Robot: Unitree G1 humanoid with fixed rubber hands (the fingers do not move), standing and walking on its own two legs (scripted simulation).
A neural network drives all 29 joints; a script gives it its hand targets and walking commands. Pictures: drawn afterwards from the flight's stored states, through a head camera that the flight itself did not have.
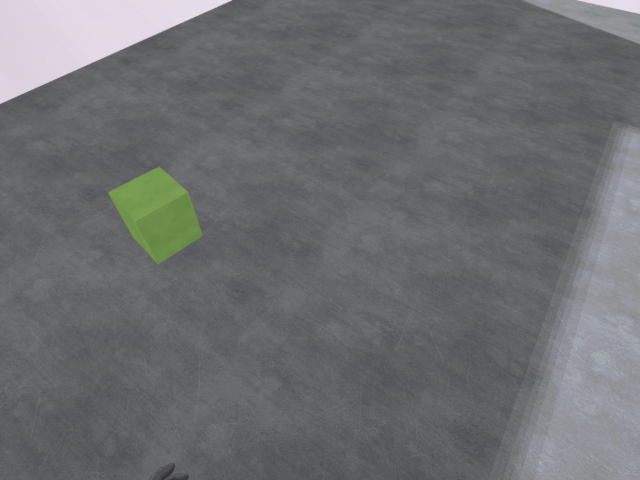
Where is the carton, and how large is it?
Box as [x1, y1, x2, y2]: [108, 167, 202, 263]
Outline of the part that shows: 157,167 108,193 133,237 157,263 159,263 201,236 202,234 187,191 160,167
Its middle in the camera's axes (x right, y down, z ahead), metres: -0.62 -0.11 +1.51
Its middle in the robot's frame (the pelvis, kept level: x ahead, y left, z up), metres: +1.09 +0.65 -0.64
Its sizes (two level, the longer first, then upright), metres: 0.210 0.200 0.250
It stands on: the floor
